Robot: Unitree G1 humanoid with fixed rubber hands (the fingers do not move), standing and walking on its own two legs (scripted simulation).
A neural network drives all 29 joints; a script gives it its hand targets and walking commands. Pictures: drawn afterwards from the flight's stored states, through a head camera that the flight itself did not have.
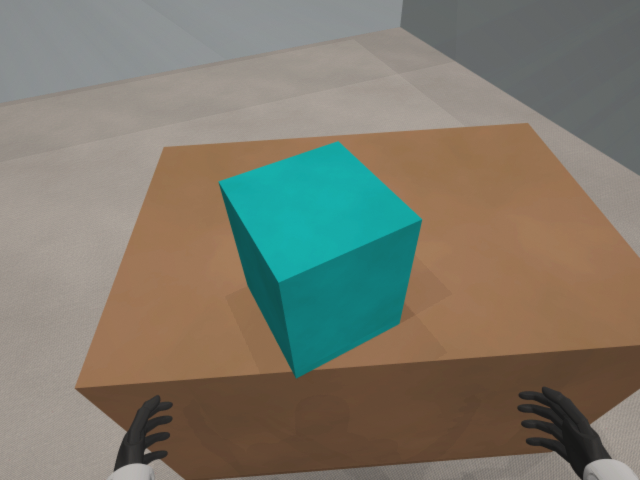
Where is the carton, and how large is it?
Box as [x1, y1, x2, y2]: [218, 141, 421, 378]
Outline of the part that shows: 338,141 218,181 247,284 296,378 399,323 421,219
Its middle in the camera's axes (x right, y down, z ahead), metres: +0.00 +0.03 +0.62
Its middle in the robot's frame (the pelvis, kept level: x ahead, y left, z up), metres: +0.44 +0.03 +0.00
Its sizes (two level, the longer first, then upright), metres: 0.210 0.200 0.250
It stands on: a pedestal, 0.63 m high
